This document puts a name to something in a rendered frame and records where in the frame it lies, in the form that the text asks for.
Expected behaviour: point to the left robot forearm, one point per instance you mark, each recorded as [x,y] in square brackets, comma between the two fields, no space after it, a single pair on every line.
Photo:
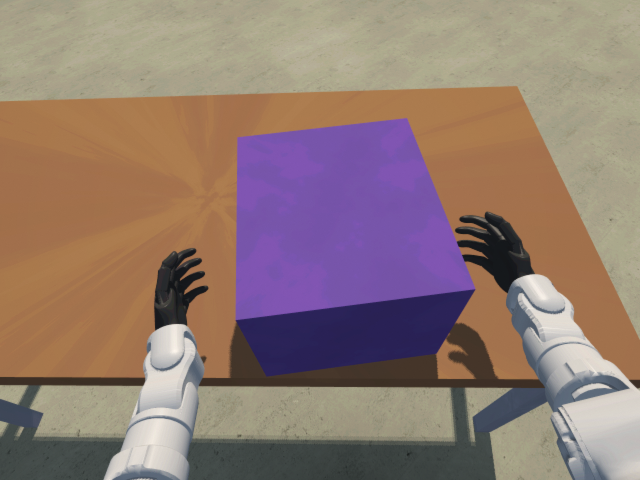
[161,428]

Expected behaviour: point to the robot right hand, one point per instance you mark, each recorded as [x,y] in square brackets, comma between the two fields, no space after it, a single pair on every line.
[507,259]

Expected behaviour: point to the robot left hand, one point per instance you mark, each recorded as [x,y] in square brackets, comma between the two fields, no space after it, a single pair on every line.
[171,304]

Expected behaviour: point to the table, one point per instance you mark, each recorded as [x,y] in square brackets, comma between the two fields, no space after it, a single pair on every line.
[96,193]

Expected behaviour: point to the right robot upper arm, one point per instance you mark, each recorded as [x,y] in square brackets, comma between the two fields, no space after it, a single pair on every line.
[599,437]

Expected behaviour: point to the right robot forearm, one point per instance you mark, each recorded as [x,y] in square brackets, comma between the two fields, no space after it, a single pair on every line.
[565,362]

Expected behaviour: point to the carton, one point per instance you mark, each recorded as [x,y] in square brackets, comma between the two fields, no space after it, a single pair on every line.
[344,253]

